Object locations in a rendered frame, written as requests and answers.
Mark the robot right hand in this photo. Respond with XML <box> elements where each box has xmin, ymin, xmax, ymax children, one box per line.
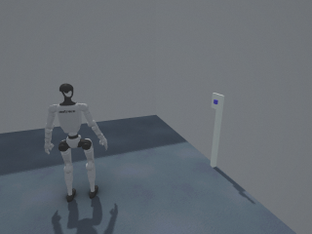
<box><xmin>99</xmin><ymin>138</ymin><xmax>108</xmax><ymax>150</ymax></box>

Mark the right robot thigh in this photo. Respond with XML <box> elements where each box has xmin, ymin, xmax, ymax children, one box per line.
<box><xmin>80</xmin><ymin>138</ymin><xmax>95</xmax><ymax>172</ymax></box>

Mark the right robot foot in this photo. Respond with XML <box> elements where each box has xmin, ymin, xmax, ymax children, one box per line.
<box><xmin>89</xmin><ymin>185</ymin><xmax>98</xmax><ymax>199</ymax></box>

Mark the robot left hand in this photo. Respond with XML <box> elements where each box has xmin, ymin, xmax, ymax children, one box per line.
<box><xmin>44</xmin><ymin>143</ymin><xmax>54</xmax><ymax>155</ymax></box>

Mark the left robot upper arm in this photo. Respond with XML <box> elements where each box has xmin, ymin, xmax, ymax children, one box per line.
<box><xmin>46</xmin><ymin>104</ymin><xmax>58</xmax><ymax>130</ymax></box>

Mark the right robot upper arm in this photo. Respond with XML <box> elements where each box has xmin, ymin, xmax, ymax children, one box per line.
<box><xmin>78</xmin><ymin>103</ymin><xmax>95</xmax><ymax>128</ymax></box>

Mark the panel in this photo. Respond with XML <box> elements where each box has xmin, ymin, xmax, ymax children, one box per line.
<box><xmin>210</xmin><ymin>93</ymin><xmax>224</xmax><ymax>168</ymax></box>

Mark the left robot forearm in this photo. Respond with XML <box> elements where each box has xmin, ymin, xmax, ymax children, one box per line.
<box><xmin>44</xmin><ymin>123</ymin><xmax>53</xmax><ymax>143</ymax></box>

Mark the right robot forearm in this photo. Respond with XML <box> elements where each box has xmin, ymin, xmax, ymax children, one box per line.
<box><xmin>92</xmin><ymin>120</ymin><xmax>104</xmax><ymax>140</ymax></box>

